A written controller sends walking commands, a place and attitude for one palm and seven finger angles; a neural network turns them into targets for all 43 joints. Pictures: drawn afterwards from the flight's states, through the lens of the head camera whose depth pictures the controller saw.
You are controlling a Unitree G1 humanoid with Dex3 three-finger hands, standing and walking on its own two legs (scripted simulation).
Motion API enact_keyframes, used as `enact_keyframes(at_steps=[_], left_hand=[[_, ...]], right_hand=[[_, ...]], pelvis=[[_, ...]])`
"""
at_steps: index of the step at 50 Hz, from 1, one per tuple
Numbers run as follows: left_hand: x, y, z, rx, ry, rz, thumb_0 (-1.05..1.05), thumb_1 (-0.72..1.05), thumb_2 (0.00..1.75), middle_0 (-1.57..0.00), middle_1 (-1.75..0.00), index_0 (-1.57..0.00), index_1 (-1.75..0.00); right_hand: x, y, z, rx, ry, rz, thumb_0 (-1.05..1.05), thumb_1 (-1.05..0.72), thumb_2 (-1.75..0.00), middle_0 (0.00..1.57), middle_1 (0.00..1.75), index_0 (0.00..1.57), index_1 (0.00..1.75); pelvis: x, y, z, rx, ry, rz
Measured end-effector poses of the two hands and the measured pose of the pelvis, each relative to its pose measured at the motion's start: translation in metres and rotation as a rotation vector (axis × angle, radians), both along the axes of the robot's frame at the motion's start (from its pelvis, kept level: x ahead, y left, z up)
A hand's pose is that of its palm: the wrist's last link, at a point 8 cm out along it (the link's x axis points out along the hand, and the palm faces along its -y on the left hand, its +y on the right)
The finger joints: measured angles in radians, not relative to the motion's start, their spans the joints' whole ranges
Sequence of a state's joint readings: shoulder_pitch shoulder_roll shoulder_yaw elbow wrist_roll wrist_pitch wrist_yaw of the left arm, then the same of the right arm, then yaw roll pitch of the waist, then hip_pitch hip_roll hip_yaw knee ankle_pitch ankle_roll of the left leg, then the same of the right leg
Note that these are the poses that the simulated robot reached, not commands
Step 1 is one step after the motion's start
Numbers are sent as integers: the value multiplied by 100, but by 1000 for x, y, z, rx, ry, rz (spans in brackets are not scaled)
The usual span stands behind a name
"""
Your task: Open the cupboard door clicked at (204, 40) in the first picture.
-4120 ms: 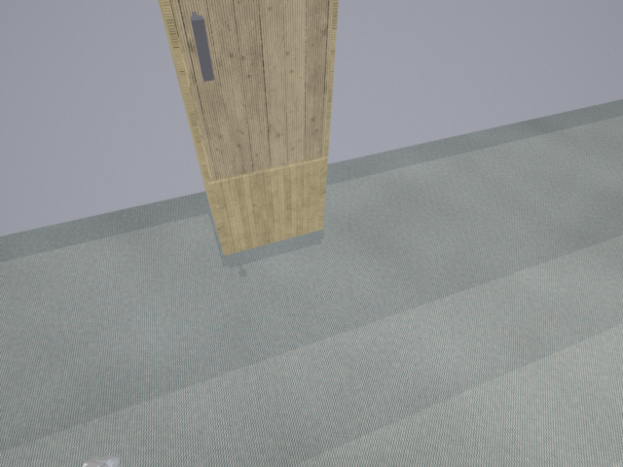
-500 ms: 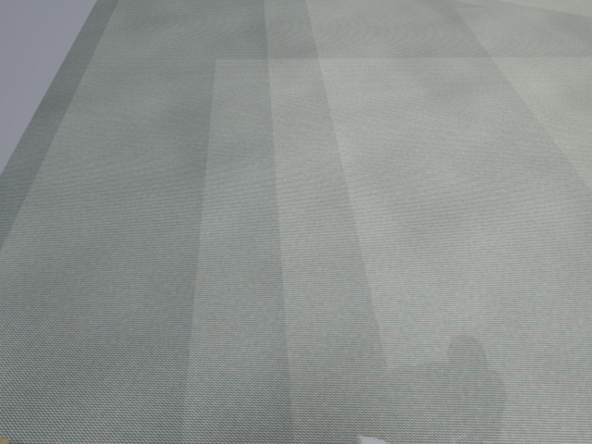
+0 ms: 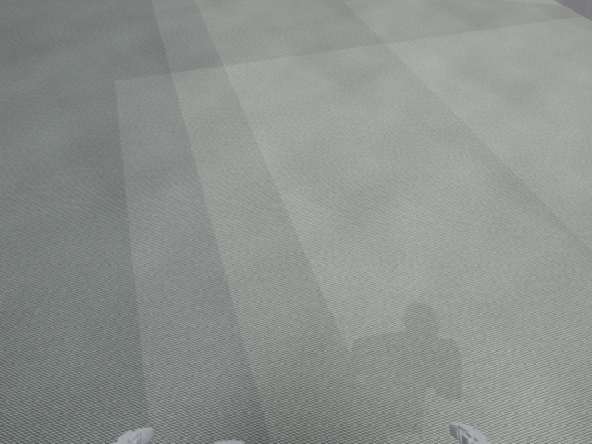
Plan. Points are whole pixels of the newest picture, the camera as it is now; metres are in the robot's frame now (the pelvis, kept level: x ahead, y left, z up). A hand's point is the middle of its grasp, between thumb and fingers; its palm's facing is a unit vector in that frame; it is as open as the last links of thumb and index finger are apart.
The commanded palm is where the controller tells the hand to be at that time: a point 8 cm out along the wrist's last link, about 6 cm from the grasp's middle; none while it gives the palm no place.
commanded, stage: walk to a spot facing it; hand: left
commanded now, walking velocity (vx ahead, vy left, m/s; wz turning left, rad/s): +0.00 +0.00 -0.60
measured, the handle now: out of the picture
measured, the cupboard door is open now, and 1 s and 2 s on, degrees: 0 0 0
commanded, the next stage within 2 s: turn to face it in 0.60 s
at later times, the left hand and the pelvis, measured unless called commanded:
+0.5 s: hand (212, 420) +0.17 +0.14 -0.16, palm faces -0.33 -0.91 -0.24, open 7.4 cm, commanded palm none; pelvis +0.00 -0.02 -0.01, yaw -20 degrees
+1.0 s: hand (226, 400) +0.21 +0.13 -0.19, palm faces -0.33 -0.93 -0.17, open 7.4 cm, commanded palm none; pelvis +0.12 -0.03 -0.01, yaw -23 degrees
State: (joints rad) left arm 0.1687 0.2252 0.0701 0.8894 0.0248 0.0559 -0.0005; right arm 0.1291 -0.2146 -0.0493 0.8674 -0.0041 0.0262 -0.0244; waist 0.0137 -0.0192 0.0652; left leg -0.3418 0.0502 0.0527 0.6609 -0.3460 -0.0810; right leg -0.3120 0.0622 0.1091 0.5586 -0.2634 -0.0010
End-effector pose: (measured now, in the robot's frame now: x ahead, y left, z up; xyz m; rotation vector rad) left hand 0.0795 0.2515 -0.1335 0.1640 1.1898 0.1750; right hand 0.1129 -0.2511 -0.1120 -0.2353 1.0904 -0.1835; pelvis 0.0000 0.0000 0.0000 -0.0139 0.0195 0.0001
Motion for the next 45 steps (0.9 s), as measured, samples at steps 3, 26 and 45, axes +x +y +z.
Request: enact_keyframes(at_steps=[3, 26, 45], left_hand=[[2, 14, -10, -12, 21, -17, 0, 91, 89, -21, -30, -20, -30], [104, -73, 8, 21, -44, -404, 0, 91, 90, -20, -30, -19, -29], [118, -82, -23, -13, 166, -389, 0, 91, 89, -21, -30, -20, -30]], right_hand=[[-10, 10, 5, -23, -14, -12, 1, -90, -90, 20, 30, 20, 30], [-192, -18, -37, 93, 248, -446, 1, -90, -90, 20, 30, 20, 30], [-38, -41, -16, 48, 51, -423, 1, -90, -90, 20, 30, 19, 30]], pelvis=[[-2, 11, -3, -2, -2, -41], [4, -23, -9, -8, -4, -344], [105, -39, -7, -35, -35, -419]])
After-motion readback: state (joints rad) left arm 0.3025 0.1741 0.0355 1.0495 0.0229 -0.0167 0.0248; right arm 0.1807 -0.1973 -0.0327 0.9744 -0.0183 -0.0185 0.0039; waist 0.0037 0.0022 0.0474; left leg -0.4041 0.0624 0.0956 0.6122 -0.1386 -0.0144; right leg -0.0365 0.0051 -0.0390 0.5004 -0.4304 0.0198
